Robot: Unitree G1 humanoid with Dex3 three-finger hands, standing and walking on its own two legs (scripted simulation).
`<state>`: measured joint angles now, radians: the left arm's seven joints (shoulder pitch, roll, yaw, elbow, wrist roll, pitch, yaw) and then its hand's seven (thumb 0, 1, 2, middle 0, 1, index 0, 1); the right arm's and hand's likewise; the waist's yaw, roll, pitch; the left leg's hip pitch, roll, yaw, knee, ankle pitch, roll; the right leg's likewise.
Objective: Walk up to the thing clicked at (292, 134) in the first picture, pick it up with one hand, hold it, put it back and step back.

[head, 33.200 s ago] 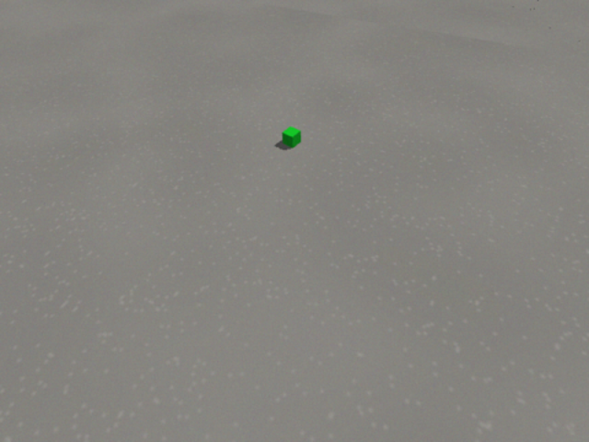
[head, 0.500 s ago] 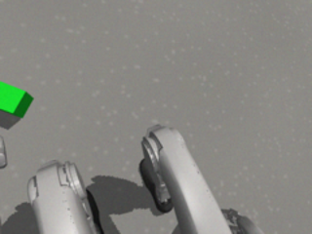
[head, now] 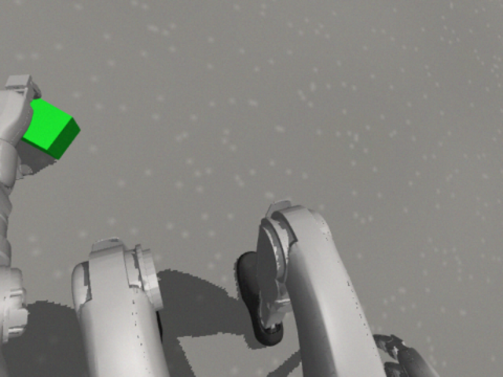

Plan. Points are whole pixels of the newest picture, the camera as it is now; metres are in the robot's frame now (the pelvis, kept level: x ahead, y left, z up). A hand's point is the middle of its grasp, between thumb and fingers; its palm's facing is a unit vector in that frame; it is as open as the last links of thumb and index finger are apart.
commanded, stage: home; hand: left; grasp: from above
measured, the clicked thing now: (46, 128) +0.54 +0.28 -0.30
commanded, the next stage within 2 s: none
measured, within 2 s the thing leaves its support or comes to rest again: neither
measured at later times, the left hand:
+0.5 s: hand out of the picture +0.37 +0.27 -0.01, palm faces -0.29 -0.58 -0.76, open 8.3 cm
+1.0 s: hand out of the picture +0.26 +0.22 +0.21, palm faces +0.15 -0.94 -0.30, open 7.4 cm
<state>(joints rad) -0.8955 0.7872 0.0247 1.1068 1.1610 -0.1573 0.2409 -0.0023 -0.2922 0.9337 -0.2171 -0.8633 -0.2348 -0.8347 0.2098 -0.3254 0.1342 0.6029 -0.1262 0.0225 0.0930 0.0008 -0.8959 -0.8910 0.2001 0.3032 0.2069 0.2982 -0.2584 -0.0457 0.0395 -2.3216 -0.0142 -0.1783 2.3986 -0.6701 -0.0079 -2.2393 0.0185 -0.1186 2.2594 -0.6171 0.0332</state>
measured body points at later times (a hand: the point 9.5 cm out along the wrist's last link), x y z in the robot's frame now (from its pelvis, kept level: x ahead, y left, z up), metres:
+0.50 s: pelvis +0.01 +0.00 +0.11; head +0.20 +0.04 +0.52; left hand +0.38 +0.30 +0.04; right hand +0.14 -0.25 -0.02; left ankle +0.07 +0.12 -0.30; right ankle +0.12 -0.12 -0.30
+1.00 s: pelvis +0.05 -0.01 +0.30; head +0.14 +0.03 +0.74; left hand +0.25 +0.27 +0.23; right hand +0.27 -0.22 +0.22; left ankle +0.07 +0.12 -0.30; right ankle +0.12 -0.12 -0.30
